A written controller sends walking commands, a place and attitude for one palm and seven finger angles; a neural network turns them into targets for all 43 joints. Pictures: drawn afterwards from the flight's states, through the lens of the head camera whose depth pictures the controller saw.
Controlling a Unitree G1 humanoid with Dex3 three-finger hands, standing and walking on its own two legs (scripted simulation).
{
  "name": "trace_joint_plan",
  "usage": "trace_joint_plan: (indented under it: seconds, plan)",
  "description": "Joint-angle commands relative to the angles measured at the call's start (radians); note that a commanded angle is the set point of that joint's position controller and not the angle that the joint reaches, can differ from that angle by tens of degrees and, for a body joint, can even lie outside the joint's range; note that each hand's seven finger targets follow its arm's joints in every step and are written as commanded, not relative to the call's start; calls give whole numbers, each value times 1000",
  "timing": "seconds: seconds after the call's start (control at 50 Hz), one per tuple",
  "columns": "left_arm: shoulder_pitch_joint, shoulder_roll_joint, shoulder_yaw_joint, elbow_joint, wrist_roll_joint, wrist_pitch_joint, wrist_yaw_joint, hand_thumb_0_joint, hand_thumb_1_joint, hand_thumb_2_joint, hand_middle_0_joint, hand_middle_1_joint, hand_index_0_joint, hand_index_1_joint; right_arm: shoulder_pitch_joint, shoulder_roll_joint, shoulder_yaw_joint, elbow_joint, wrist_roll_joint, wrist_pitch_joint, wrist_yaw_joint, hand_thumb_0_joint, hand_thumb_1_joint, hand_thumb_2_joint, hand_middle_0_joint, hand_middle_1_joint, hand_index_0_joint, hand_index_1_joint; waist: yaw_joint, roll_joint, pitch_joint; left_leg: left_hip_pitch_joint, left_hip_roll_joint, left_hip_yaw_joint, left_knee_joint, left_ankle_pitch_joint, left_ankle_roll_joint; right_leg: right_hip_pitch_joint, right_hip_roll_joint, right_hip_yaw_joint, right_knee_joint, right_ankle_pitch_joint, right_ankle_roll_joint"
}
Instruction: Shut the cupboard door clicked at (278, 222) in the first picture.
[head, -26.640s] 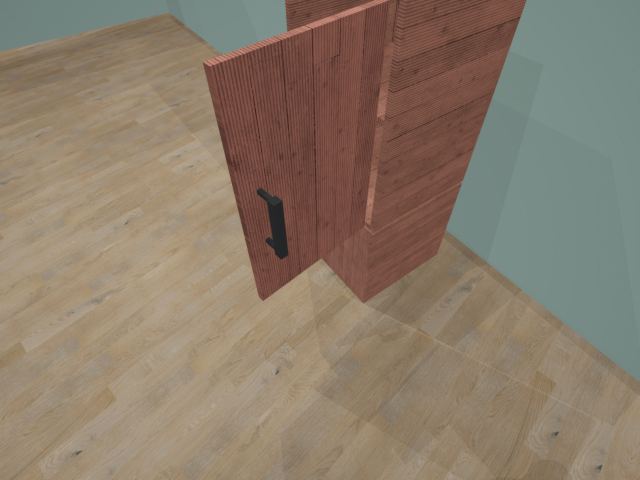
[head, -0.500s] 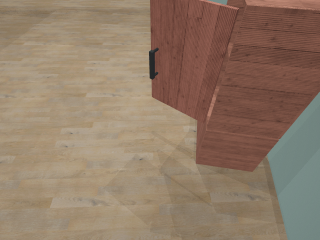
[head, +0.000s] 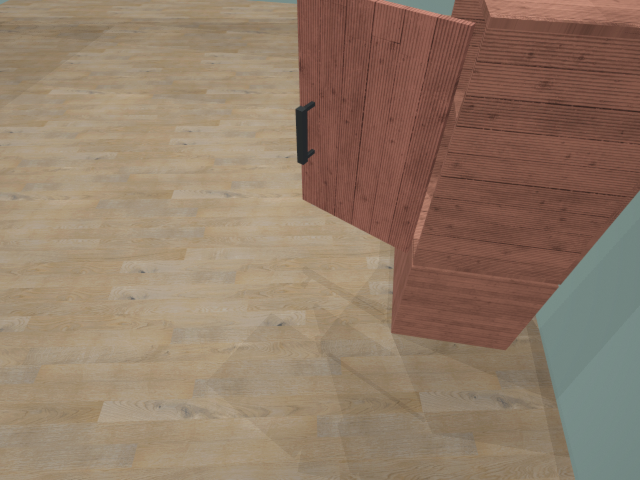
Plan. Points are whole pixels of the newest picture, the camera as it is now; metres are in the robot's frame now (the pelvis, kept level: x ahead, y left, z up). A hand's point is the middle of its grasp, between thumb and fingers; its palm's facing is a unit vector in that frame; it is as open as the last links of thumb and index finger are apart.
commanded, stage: walk to a spot facing it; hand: left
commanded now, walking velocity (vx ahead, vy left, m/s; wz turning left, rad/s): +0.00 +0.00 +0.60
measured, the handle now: (306, 133) +0.91 +0.08 -0.09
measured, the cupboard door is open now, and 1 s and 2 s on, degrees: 63 63 63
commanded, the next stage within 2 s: none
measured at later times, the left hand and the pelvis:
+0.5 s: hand out of the picture -0.02 +0.23 -0.20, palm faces +0.23 -0.95 -0.23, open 7.4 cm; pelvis -0.03 +0.02 -0.03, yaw +13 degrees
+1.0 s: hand out of the picture -0.04 +0.18 -0.16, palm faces +0.51 -0.81 -0.28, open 7.4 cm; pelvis -0.01 -0.03 -0.01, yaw +33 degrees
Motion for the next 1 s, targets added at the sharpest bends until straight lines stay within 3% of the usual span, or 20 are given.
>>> trace_joint_plan:
  seconds: [0.0, 0.12, 0.18, 0.22, 0.26, 0.32, 0.36, 0.38, 0.4, 0.42, 0.44, 0.48, 0.6, 0.7, 0.72, 0.74, 0.76, 0.78, 0.84, 0.98]
  plan:
    - [4, 173, 34, -42, 0, -19, 14, 0, 900, 900, -200, -300, -200, -300, 3, -164, -23, -44, 3, -9, -5, 0, -900, -900, 200, 300, 200, 300, 1, 16, -18, -4, 131, -133, -41, 240, 5, 5, -130, 108, -26, 266, -29]
    - [61, 125, 40, -61, -1, 15, 26, 0, 900, 900, -200, -300, -200, -300, 35, -85, -17, -67, 1, 25, 5, 0, -900, -900, 200, 300, 200, 300, 15, -9, -3, -118, 100, -133, 73, 254, -16, 6, -177, 69, 73, 288, -25]
    - [78, 163, 64, -91, 3, 20, 29, 0, 900, 900, -200, -300, -200, -300, 31, -71, -31, -101, 3, 38, 9, 0, -900, -900, 200, 300, 200, 300, 26, -102, -21, -213, 45, -91, 231, 137, -34, 41, -283, 122, 51, 316, -96]
    - [88, 170, 74, -117, 9, 21, 33, 0, 900, 900, -200, -300, -200, -300, 5, -62, -44, -137, 0, 52, 10, 0, -900, -900, 200, 300, 200, 300, 41, -171, -3, -298, 26, -71, 469, -232, -43, 27, -381, 168, 6, 373, -186]
    - [61, 160, 80, -145, 21, 19, 39, 0, 900, 900, -200, -300, -200, -300, -4, -53, -52, -161, 4, 57, 15, 0, -900, -900, 200, 300, 200, 300, 35, -157, 6, -338, 54, -104, 614, -341, -40, -2, -423, 147, 11, 424, -217]
    - [-10, 166, 89, -192, 21, 20, 34, 0, 900, 900, -200, -300, -200, -300, 51, -24, -54, -174, 8, 57, 29, 0, -900, -900, 200, 300, 200, 300, -18, -118, 0, -266, 85, -84, 442, -241, -50, -59, -384, 26, 110, 393, -142]
    - [-14, 151, 89, -204, 10, 27, 28, 0, 900, 900, -200, -300, -200, -300, 130, -31, -56, -157, 1, 51, 35, 0, -900, -900, 200, 300, 200, 300, -52, -43, -25, -103, 64, -50, 224, 27, -49, -157, -317, -66, 246, 223, -52]
    - [25, 104, 85, -215, 3, 38, 23, 0, 900, 900, -200, -300, -200, -300, 168, -94, -68, -157, -7, 44, 33, 0, -900, -900, 200, 300, 200, 300, -54, 196, -27, -59, 165, -268, 81, 193, 4, -280, -202, -113, 427, -43, 22]
    - [-1, 56, 74, -252, 0, 46, 22, 0, 900, 900, -200, -300, -200, -300, 202, -187, -96, -164, -17, 43, 23, 0, -900, -900, 200, 300, 200, 300, -78, 413, -11, -63, 371, -585, -39, 350, 124, -440, -74, -81, 640, -453, 80]
    - [-45, 78, 77, -274, 10, 53, 23, 0, 900, 900, -200, -300, -200, -300, 215, -206, -101, -157, -21, 49, 16, 0, -900, -900, 200, 300, 200, 300, -87, 283, -21, -126, 407, -583, -62, 182, 179, -421, -83, 40, 758, -416, 51]
    - [-46, 79, 80, -282, 12, 50, 14, 0, 900, 900, -200, -300, -200, -300, 172, -186, -97, -180, -19, 44, 16, 0, -900, -900, 200, 300, 200, 300, -53, 172, -12, -184, 354, -542, -70, 21, 171, -405, -96, 57, 773, -330, 43]
    - [-42, 71, 90, -261, 15, 51, 9, 0, 900, 900, -200, -300, -200, -300, 88, -154, -87, -211, -21, 37, 5, 0, -900, -900, 200, 300, 200, 300, -28, 205, 2, -220, 279, -501, -62, -42, 132, -433, -89, 79, 803, -233, 59]
    - [-16, 37, 74, -279, 3, 34, 8, 0, 900, 900, -200, -300, -200, -300, 98, -159, -96, -221, -18, 33, 1, 0, -900, -900, 200, 300, 200, 300, -29, 106, -118, -60, 221, -453, 28, 221, 148, -378, -37, 65, 566, -229, 75]
    - [123, 64, 83, -260, 0, 25, 18, 0, 900, 900, -200, -300, -200, -300, 13, -140, -107, -260, -7, 51, 13, 0, -900, -900, 200, 300, 200, 300, 39, 121, -119, -285, 111, -425, 117, 130, 67, -21, -2, 31, 114, -39, 65]
    - [152, 127, 95, -259, 11, 17, 24, 0, 900, 900, -200, -300, -200, -300, 19, -89, -103, -271, 4, 53, 19, 0, -900, -900, 200, 300, 200, 300, 52, -37, -120, -432, 25, -347, 244, -49, 7, 102, -152, 176, -31, -84, 27]
    - [140, 228, 113, -273, 25, 13, 31, 0, 900, 900, -200, -300, -200, -300, 17, -38, -98, -292, 3, 50, 25, 0, -900, -900, 200, 300, 200, 300, 60, -297, -84, -563, -109, -165, 508, -302, -68, 88, -423, 468, -103, -68, -85]
    - [94, 210, 100, -282, 18, 15, 32, 0, 900, 900, -200, -300, -200, -300, -5, -84, -106, -286, -10, 56, 29, 0, -900, -900, 200, 300, 200, 300, 42, -222, -33, -531, -52, -189, 748, -370, -57, -72, -489, 447, -91, 3, -148]
    - [20, 153, 89, -299, 18, 11, 32, 0, 900, 900, -200, -300, -200, -300, 23, -68, -108, -274, -13, 62, 37, 0, -900, -900, 200, 300, 200, 300, -5, -151, -4, -525, -24, -217, 854, -296, -53, -124, -420, 338, -74, 8, -146]
    - [-32, 104, 75, -314, 13, 3, 33, 0, 900, 900, -200, -300, -200, -300, 43, -50, -97, -253, -5, 69, 50, 0, -900, -900, 200, 300, 200, 300, -44, -164, -8, -541, 12, -153, 915, -187, -85, -51, -308, 113, 38, 365, -105]
    - [124, 160, 97, -281, 20, 4, 32, 0, 900, 900, -200, -300, -200, -300, -100, -25, -68, -307, -1, 66, 58, 0, -900, -900, 200, 300, 200, 300, 44, -177, -27, -451, 17, -35, 553, -219, -86, 102, -335, 9, 120, 613, -100]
